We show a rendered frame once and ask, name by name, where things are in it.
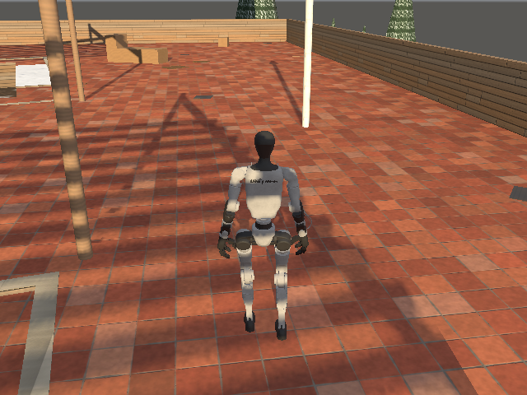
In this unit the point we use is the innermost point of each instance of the right robot hand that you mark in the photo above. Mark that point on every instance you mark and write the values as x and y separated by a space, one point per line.
303 242

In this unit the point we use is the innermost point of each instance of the left robot upper arm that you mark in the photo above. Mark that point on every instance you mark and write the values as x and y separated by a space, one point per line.
237 175

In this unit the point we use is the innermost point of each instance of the right robot upper arm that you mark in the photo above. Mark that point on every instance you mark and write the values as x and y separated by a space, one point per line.
289 174

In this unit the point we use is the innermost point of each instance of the left robot shin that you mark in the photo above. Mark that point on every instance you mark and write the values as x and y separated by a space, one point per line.
247 295

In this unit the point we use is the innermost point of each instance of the right robot forearm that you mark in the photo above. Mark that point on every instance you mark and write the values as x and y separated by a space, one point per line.
300 222

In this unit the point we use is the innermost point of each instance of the left robot hand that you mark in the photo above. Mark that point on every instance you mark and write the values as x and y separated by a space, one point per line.
222 246

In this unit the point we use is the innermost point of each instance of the humanoid robot head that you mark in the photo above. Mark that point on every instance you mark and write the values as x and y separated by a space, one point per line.
264 143

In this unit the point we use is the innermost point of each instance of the left robot forearm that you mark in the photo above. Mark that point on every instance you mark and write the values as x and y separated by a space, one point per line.
227 221

